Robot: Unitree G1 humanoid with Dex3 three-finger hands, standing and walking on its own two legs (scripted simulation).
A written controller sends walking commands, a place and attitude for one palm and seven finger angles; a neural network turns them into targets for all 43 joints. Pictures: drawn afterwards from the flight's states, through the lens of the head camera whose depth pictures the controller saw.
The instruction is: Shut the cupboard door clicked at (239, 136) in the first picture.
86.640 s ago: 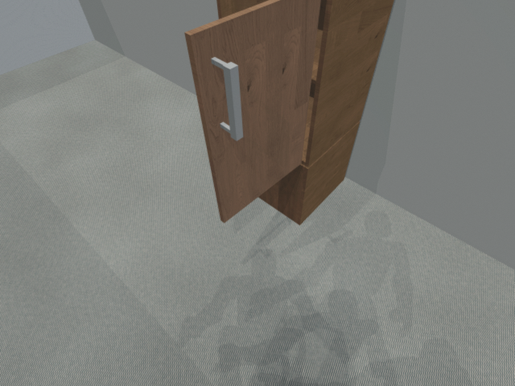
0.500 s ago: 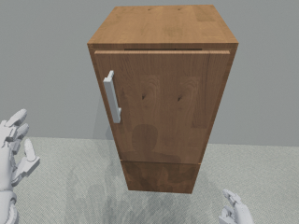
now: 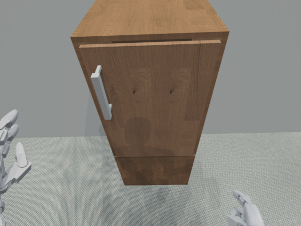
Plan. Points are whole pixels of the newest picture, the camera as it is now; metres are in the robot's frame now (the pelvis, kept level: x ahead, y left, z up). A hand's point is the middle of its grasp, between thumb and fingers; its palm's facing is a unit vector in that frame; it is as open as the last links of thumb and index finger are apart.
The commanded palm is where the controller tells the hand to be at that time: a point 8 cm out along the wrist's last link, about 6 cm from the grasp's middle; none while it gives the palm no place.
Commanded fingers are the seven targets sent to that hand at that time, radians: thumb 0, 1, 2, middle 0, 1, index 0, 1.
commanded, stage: step back with the hand held close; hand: left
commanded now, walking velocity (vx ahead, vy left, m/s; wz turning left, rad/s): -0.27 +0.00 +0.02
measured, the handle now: (103, 94) +0.47 +0.19 +0.10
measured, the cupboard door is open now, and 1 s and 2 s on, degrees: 0 0 0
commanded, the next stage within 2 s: stop stepping back and stand still in 0.96 s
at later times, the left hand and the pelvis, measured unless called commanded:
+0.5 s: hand out of the picture +0.12 +0.30 +0.16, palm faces +0.47 -0.75 -0.46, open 7.4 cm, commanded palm +0.05 +0.33 +0.17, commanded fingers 0.00 0.90 0.90 -0.20 -0.30 -0.20 -0.30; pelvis -0.08 +0.02 -0.02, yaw +2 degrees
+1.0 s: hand out of the picture +0.01 +0.33 +0.18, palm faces +0.48 -0.81 -0.33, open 7.4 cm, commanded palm -0.05 +0.35 +0.17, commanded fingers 0.00 0.90 0.90 -0.20 -0.30 -0.20 -0.30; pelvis -0.18 +0.05 -0.01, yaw +0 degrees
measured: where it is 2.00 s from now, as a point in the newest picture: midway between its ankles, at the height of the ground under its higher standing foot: outside the picture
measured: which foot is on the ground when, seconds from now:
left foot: down 0.00-1.00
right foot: down 0.00-0.72, up 0.74-1.00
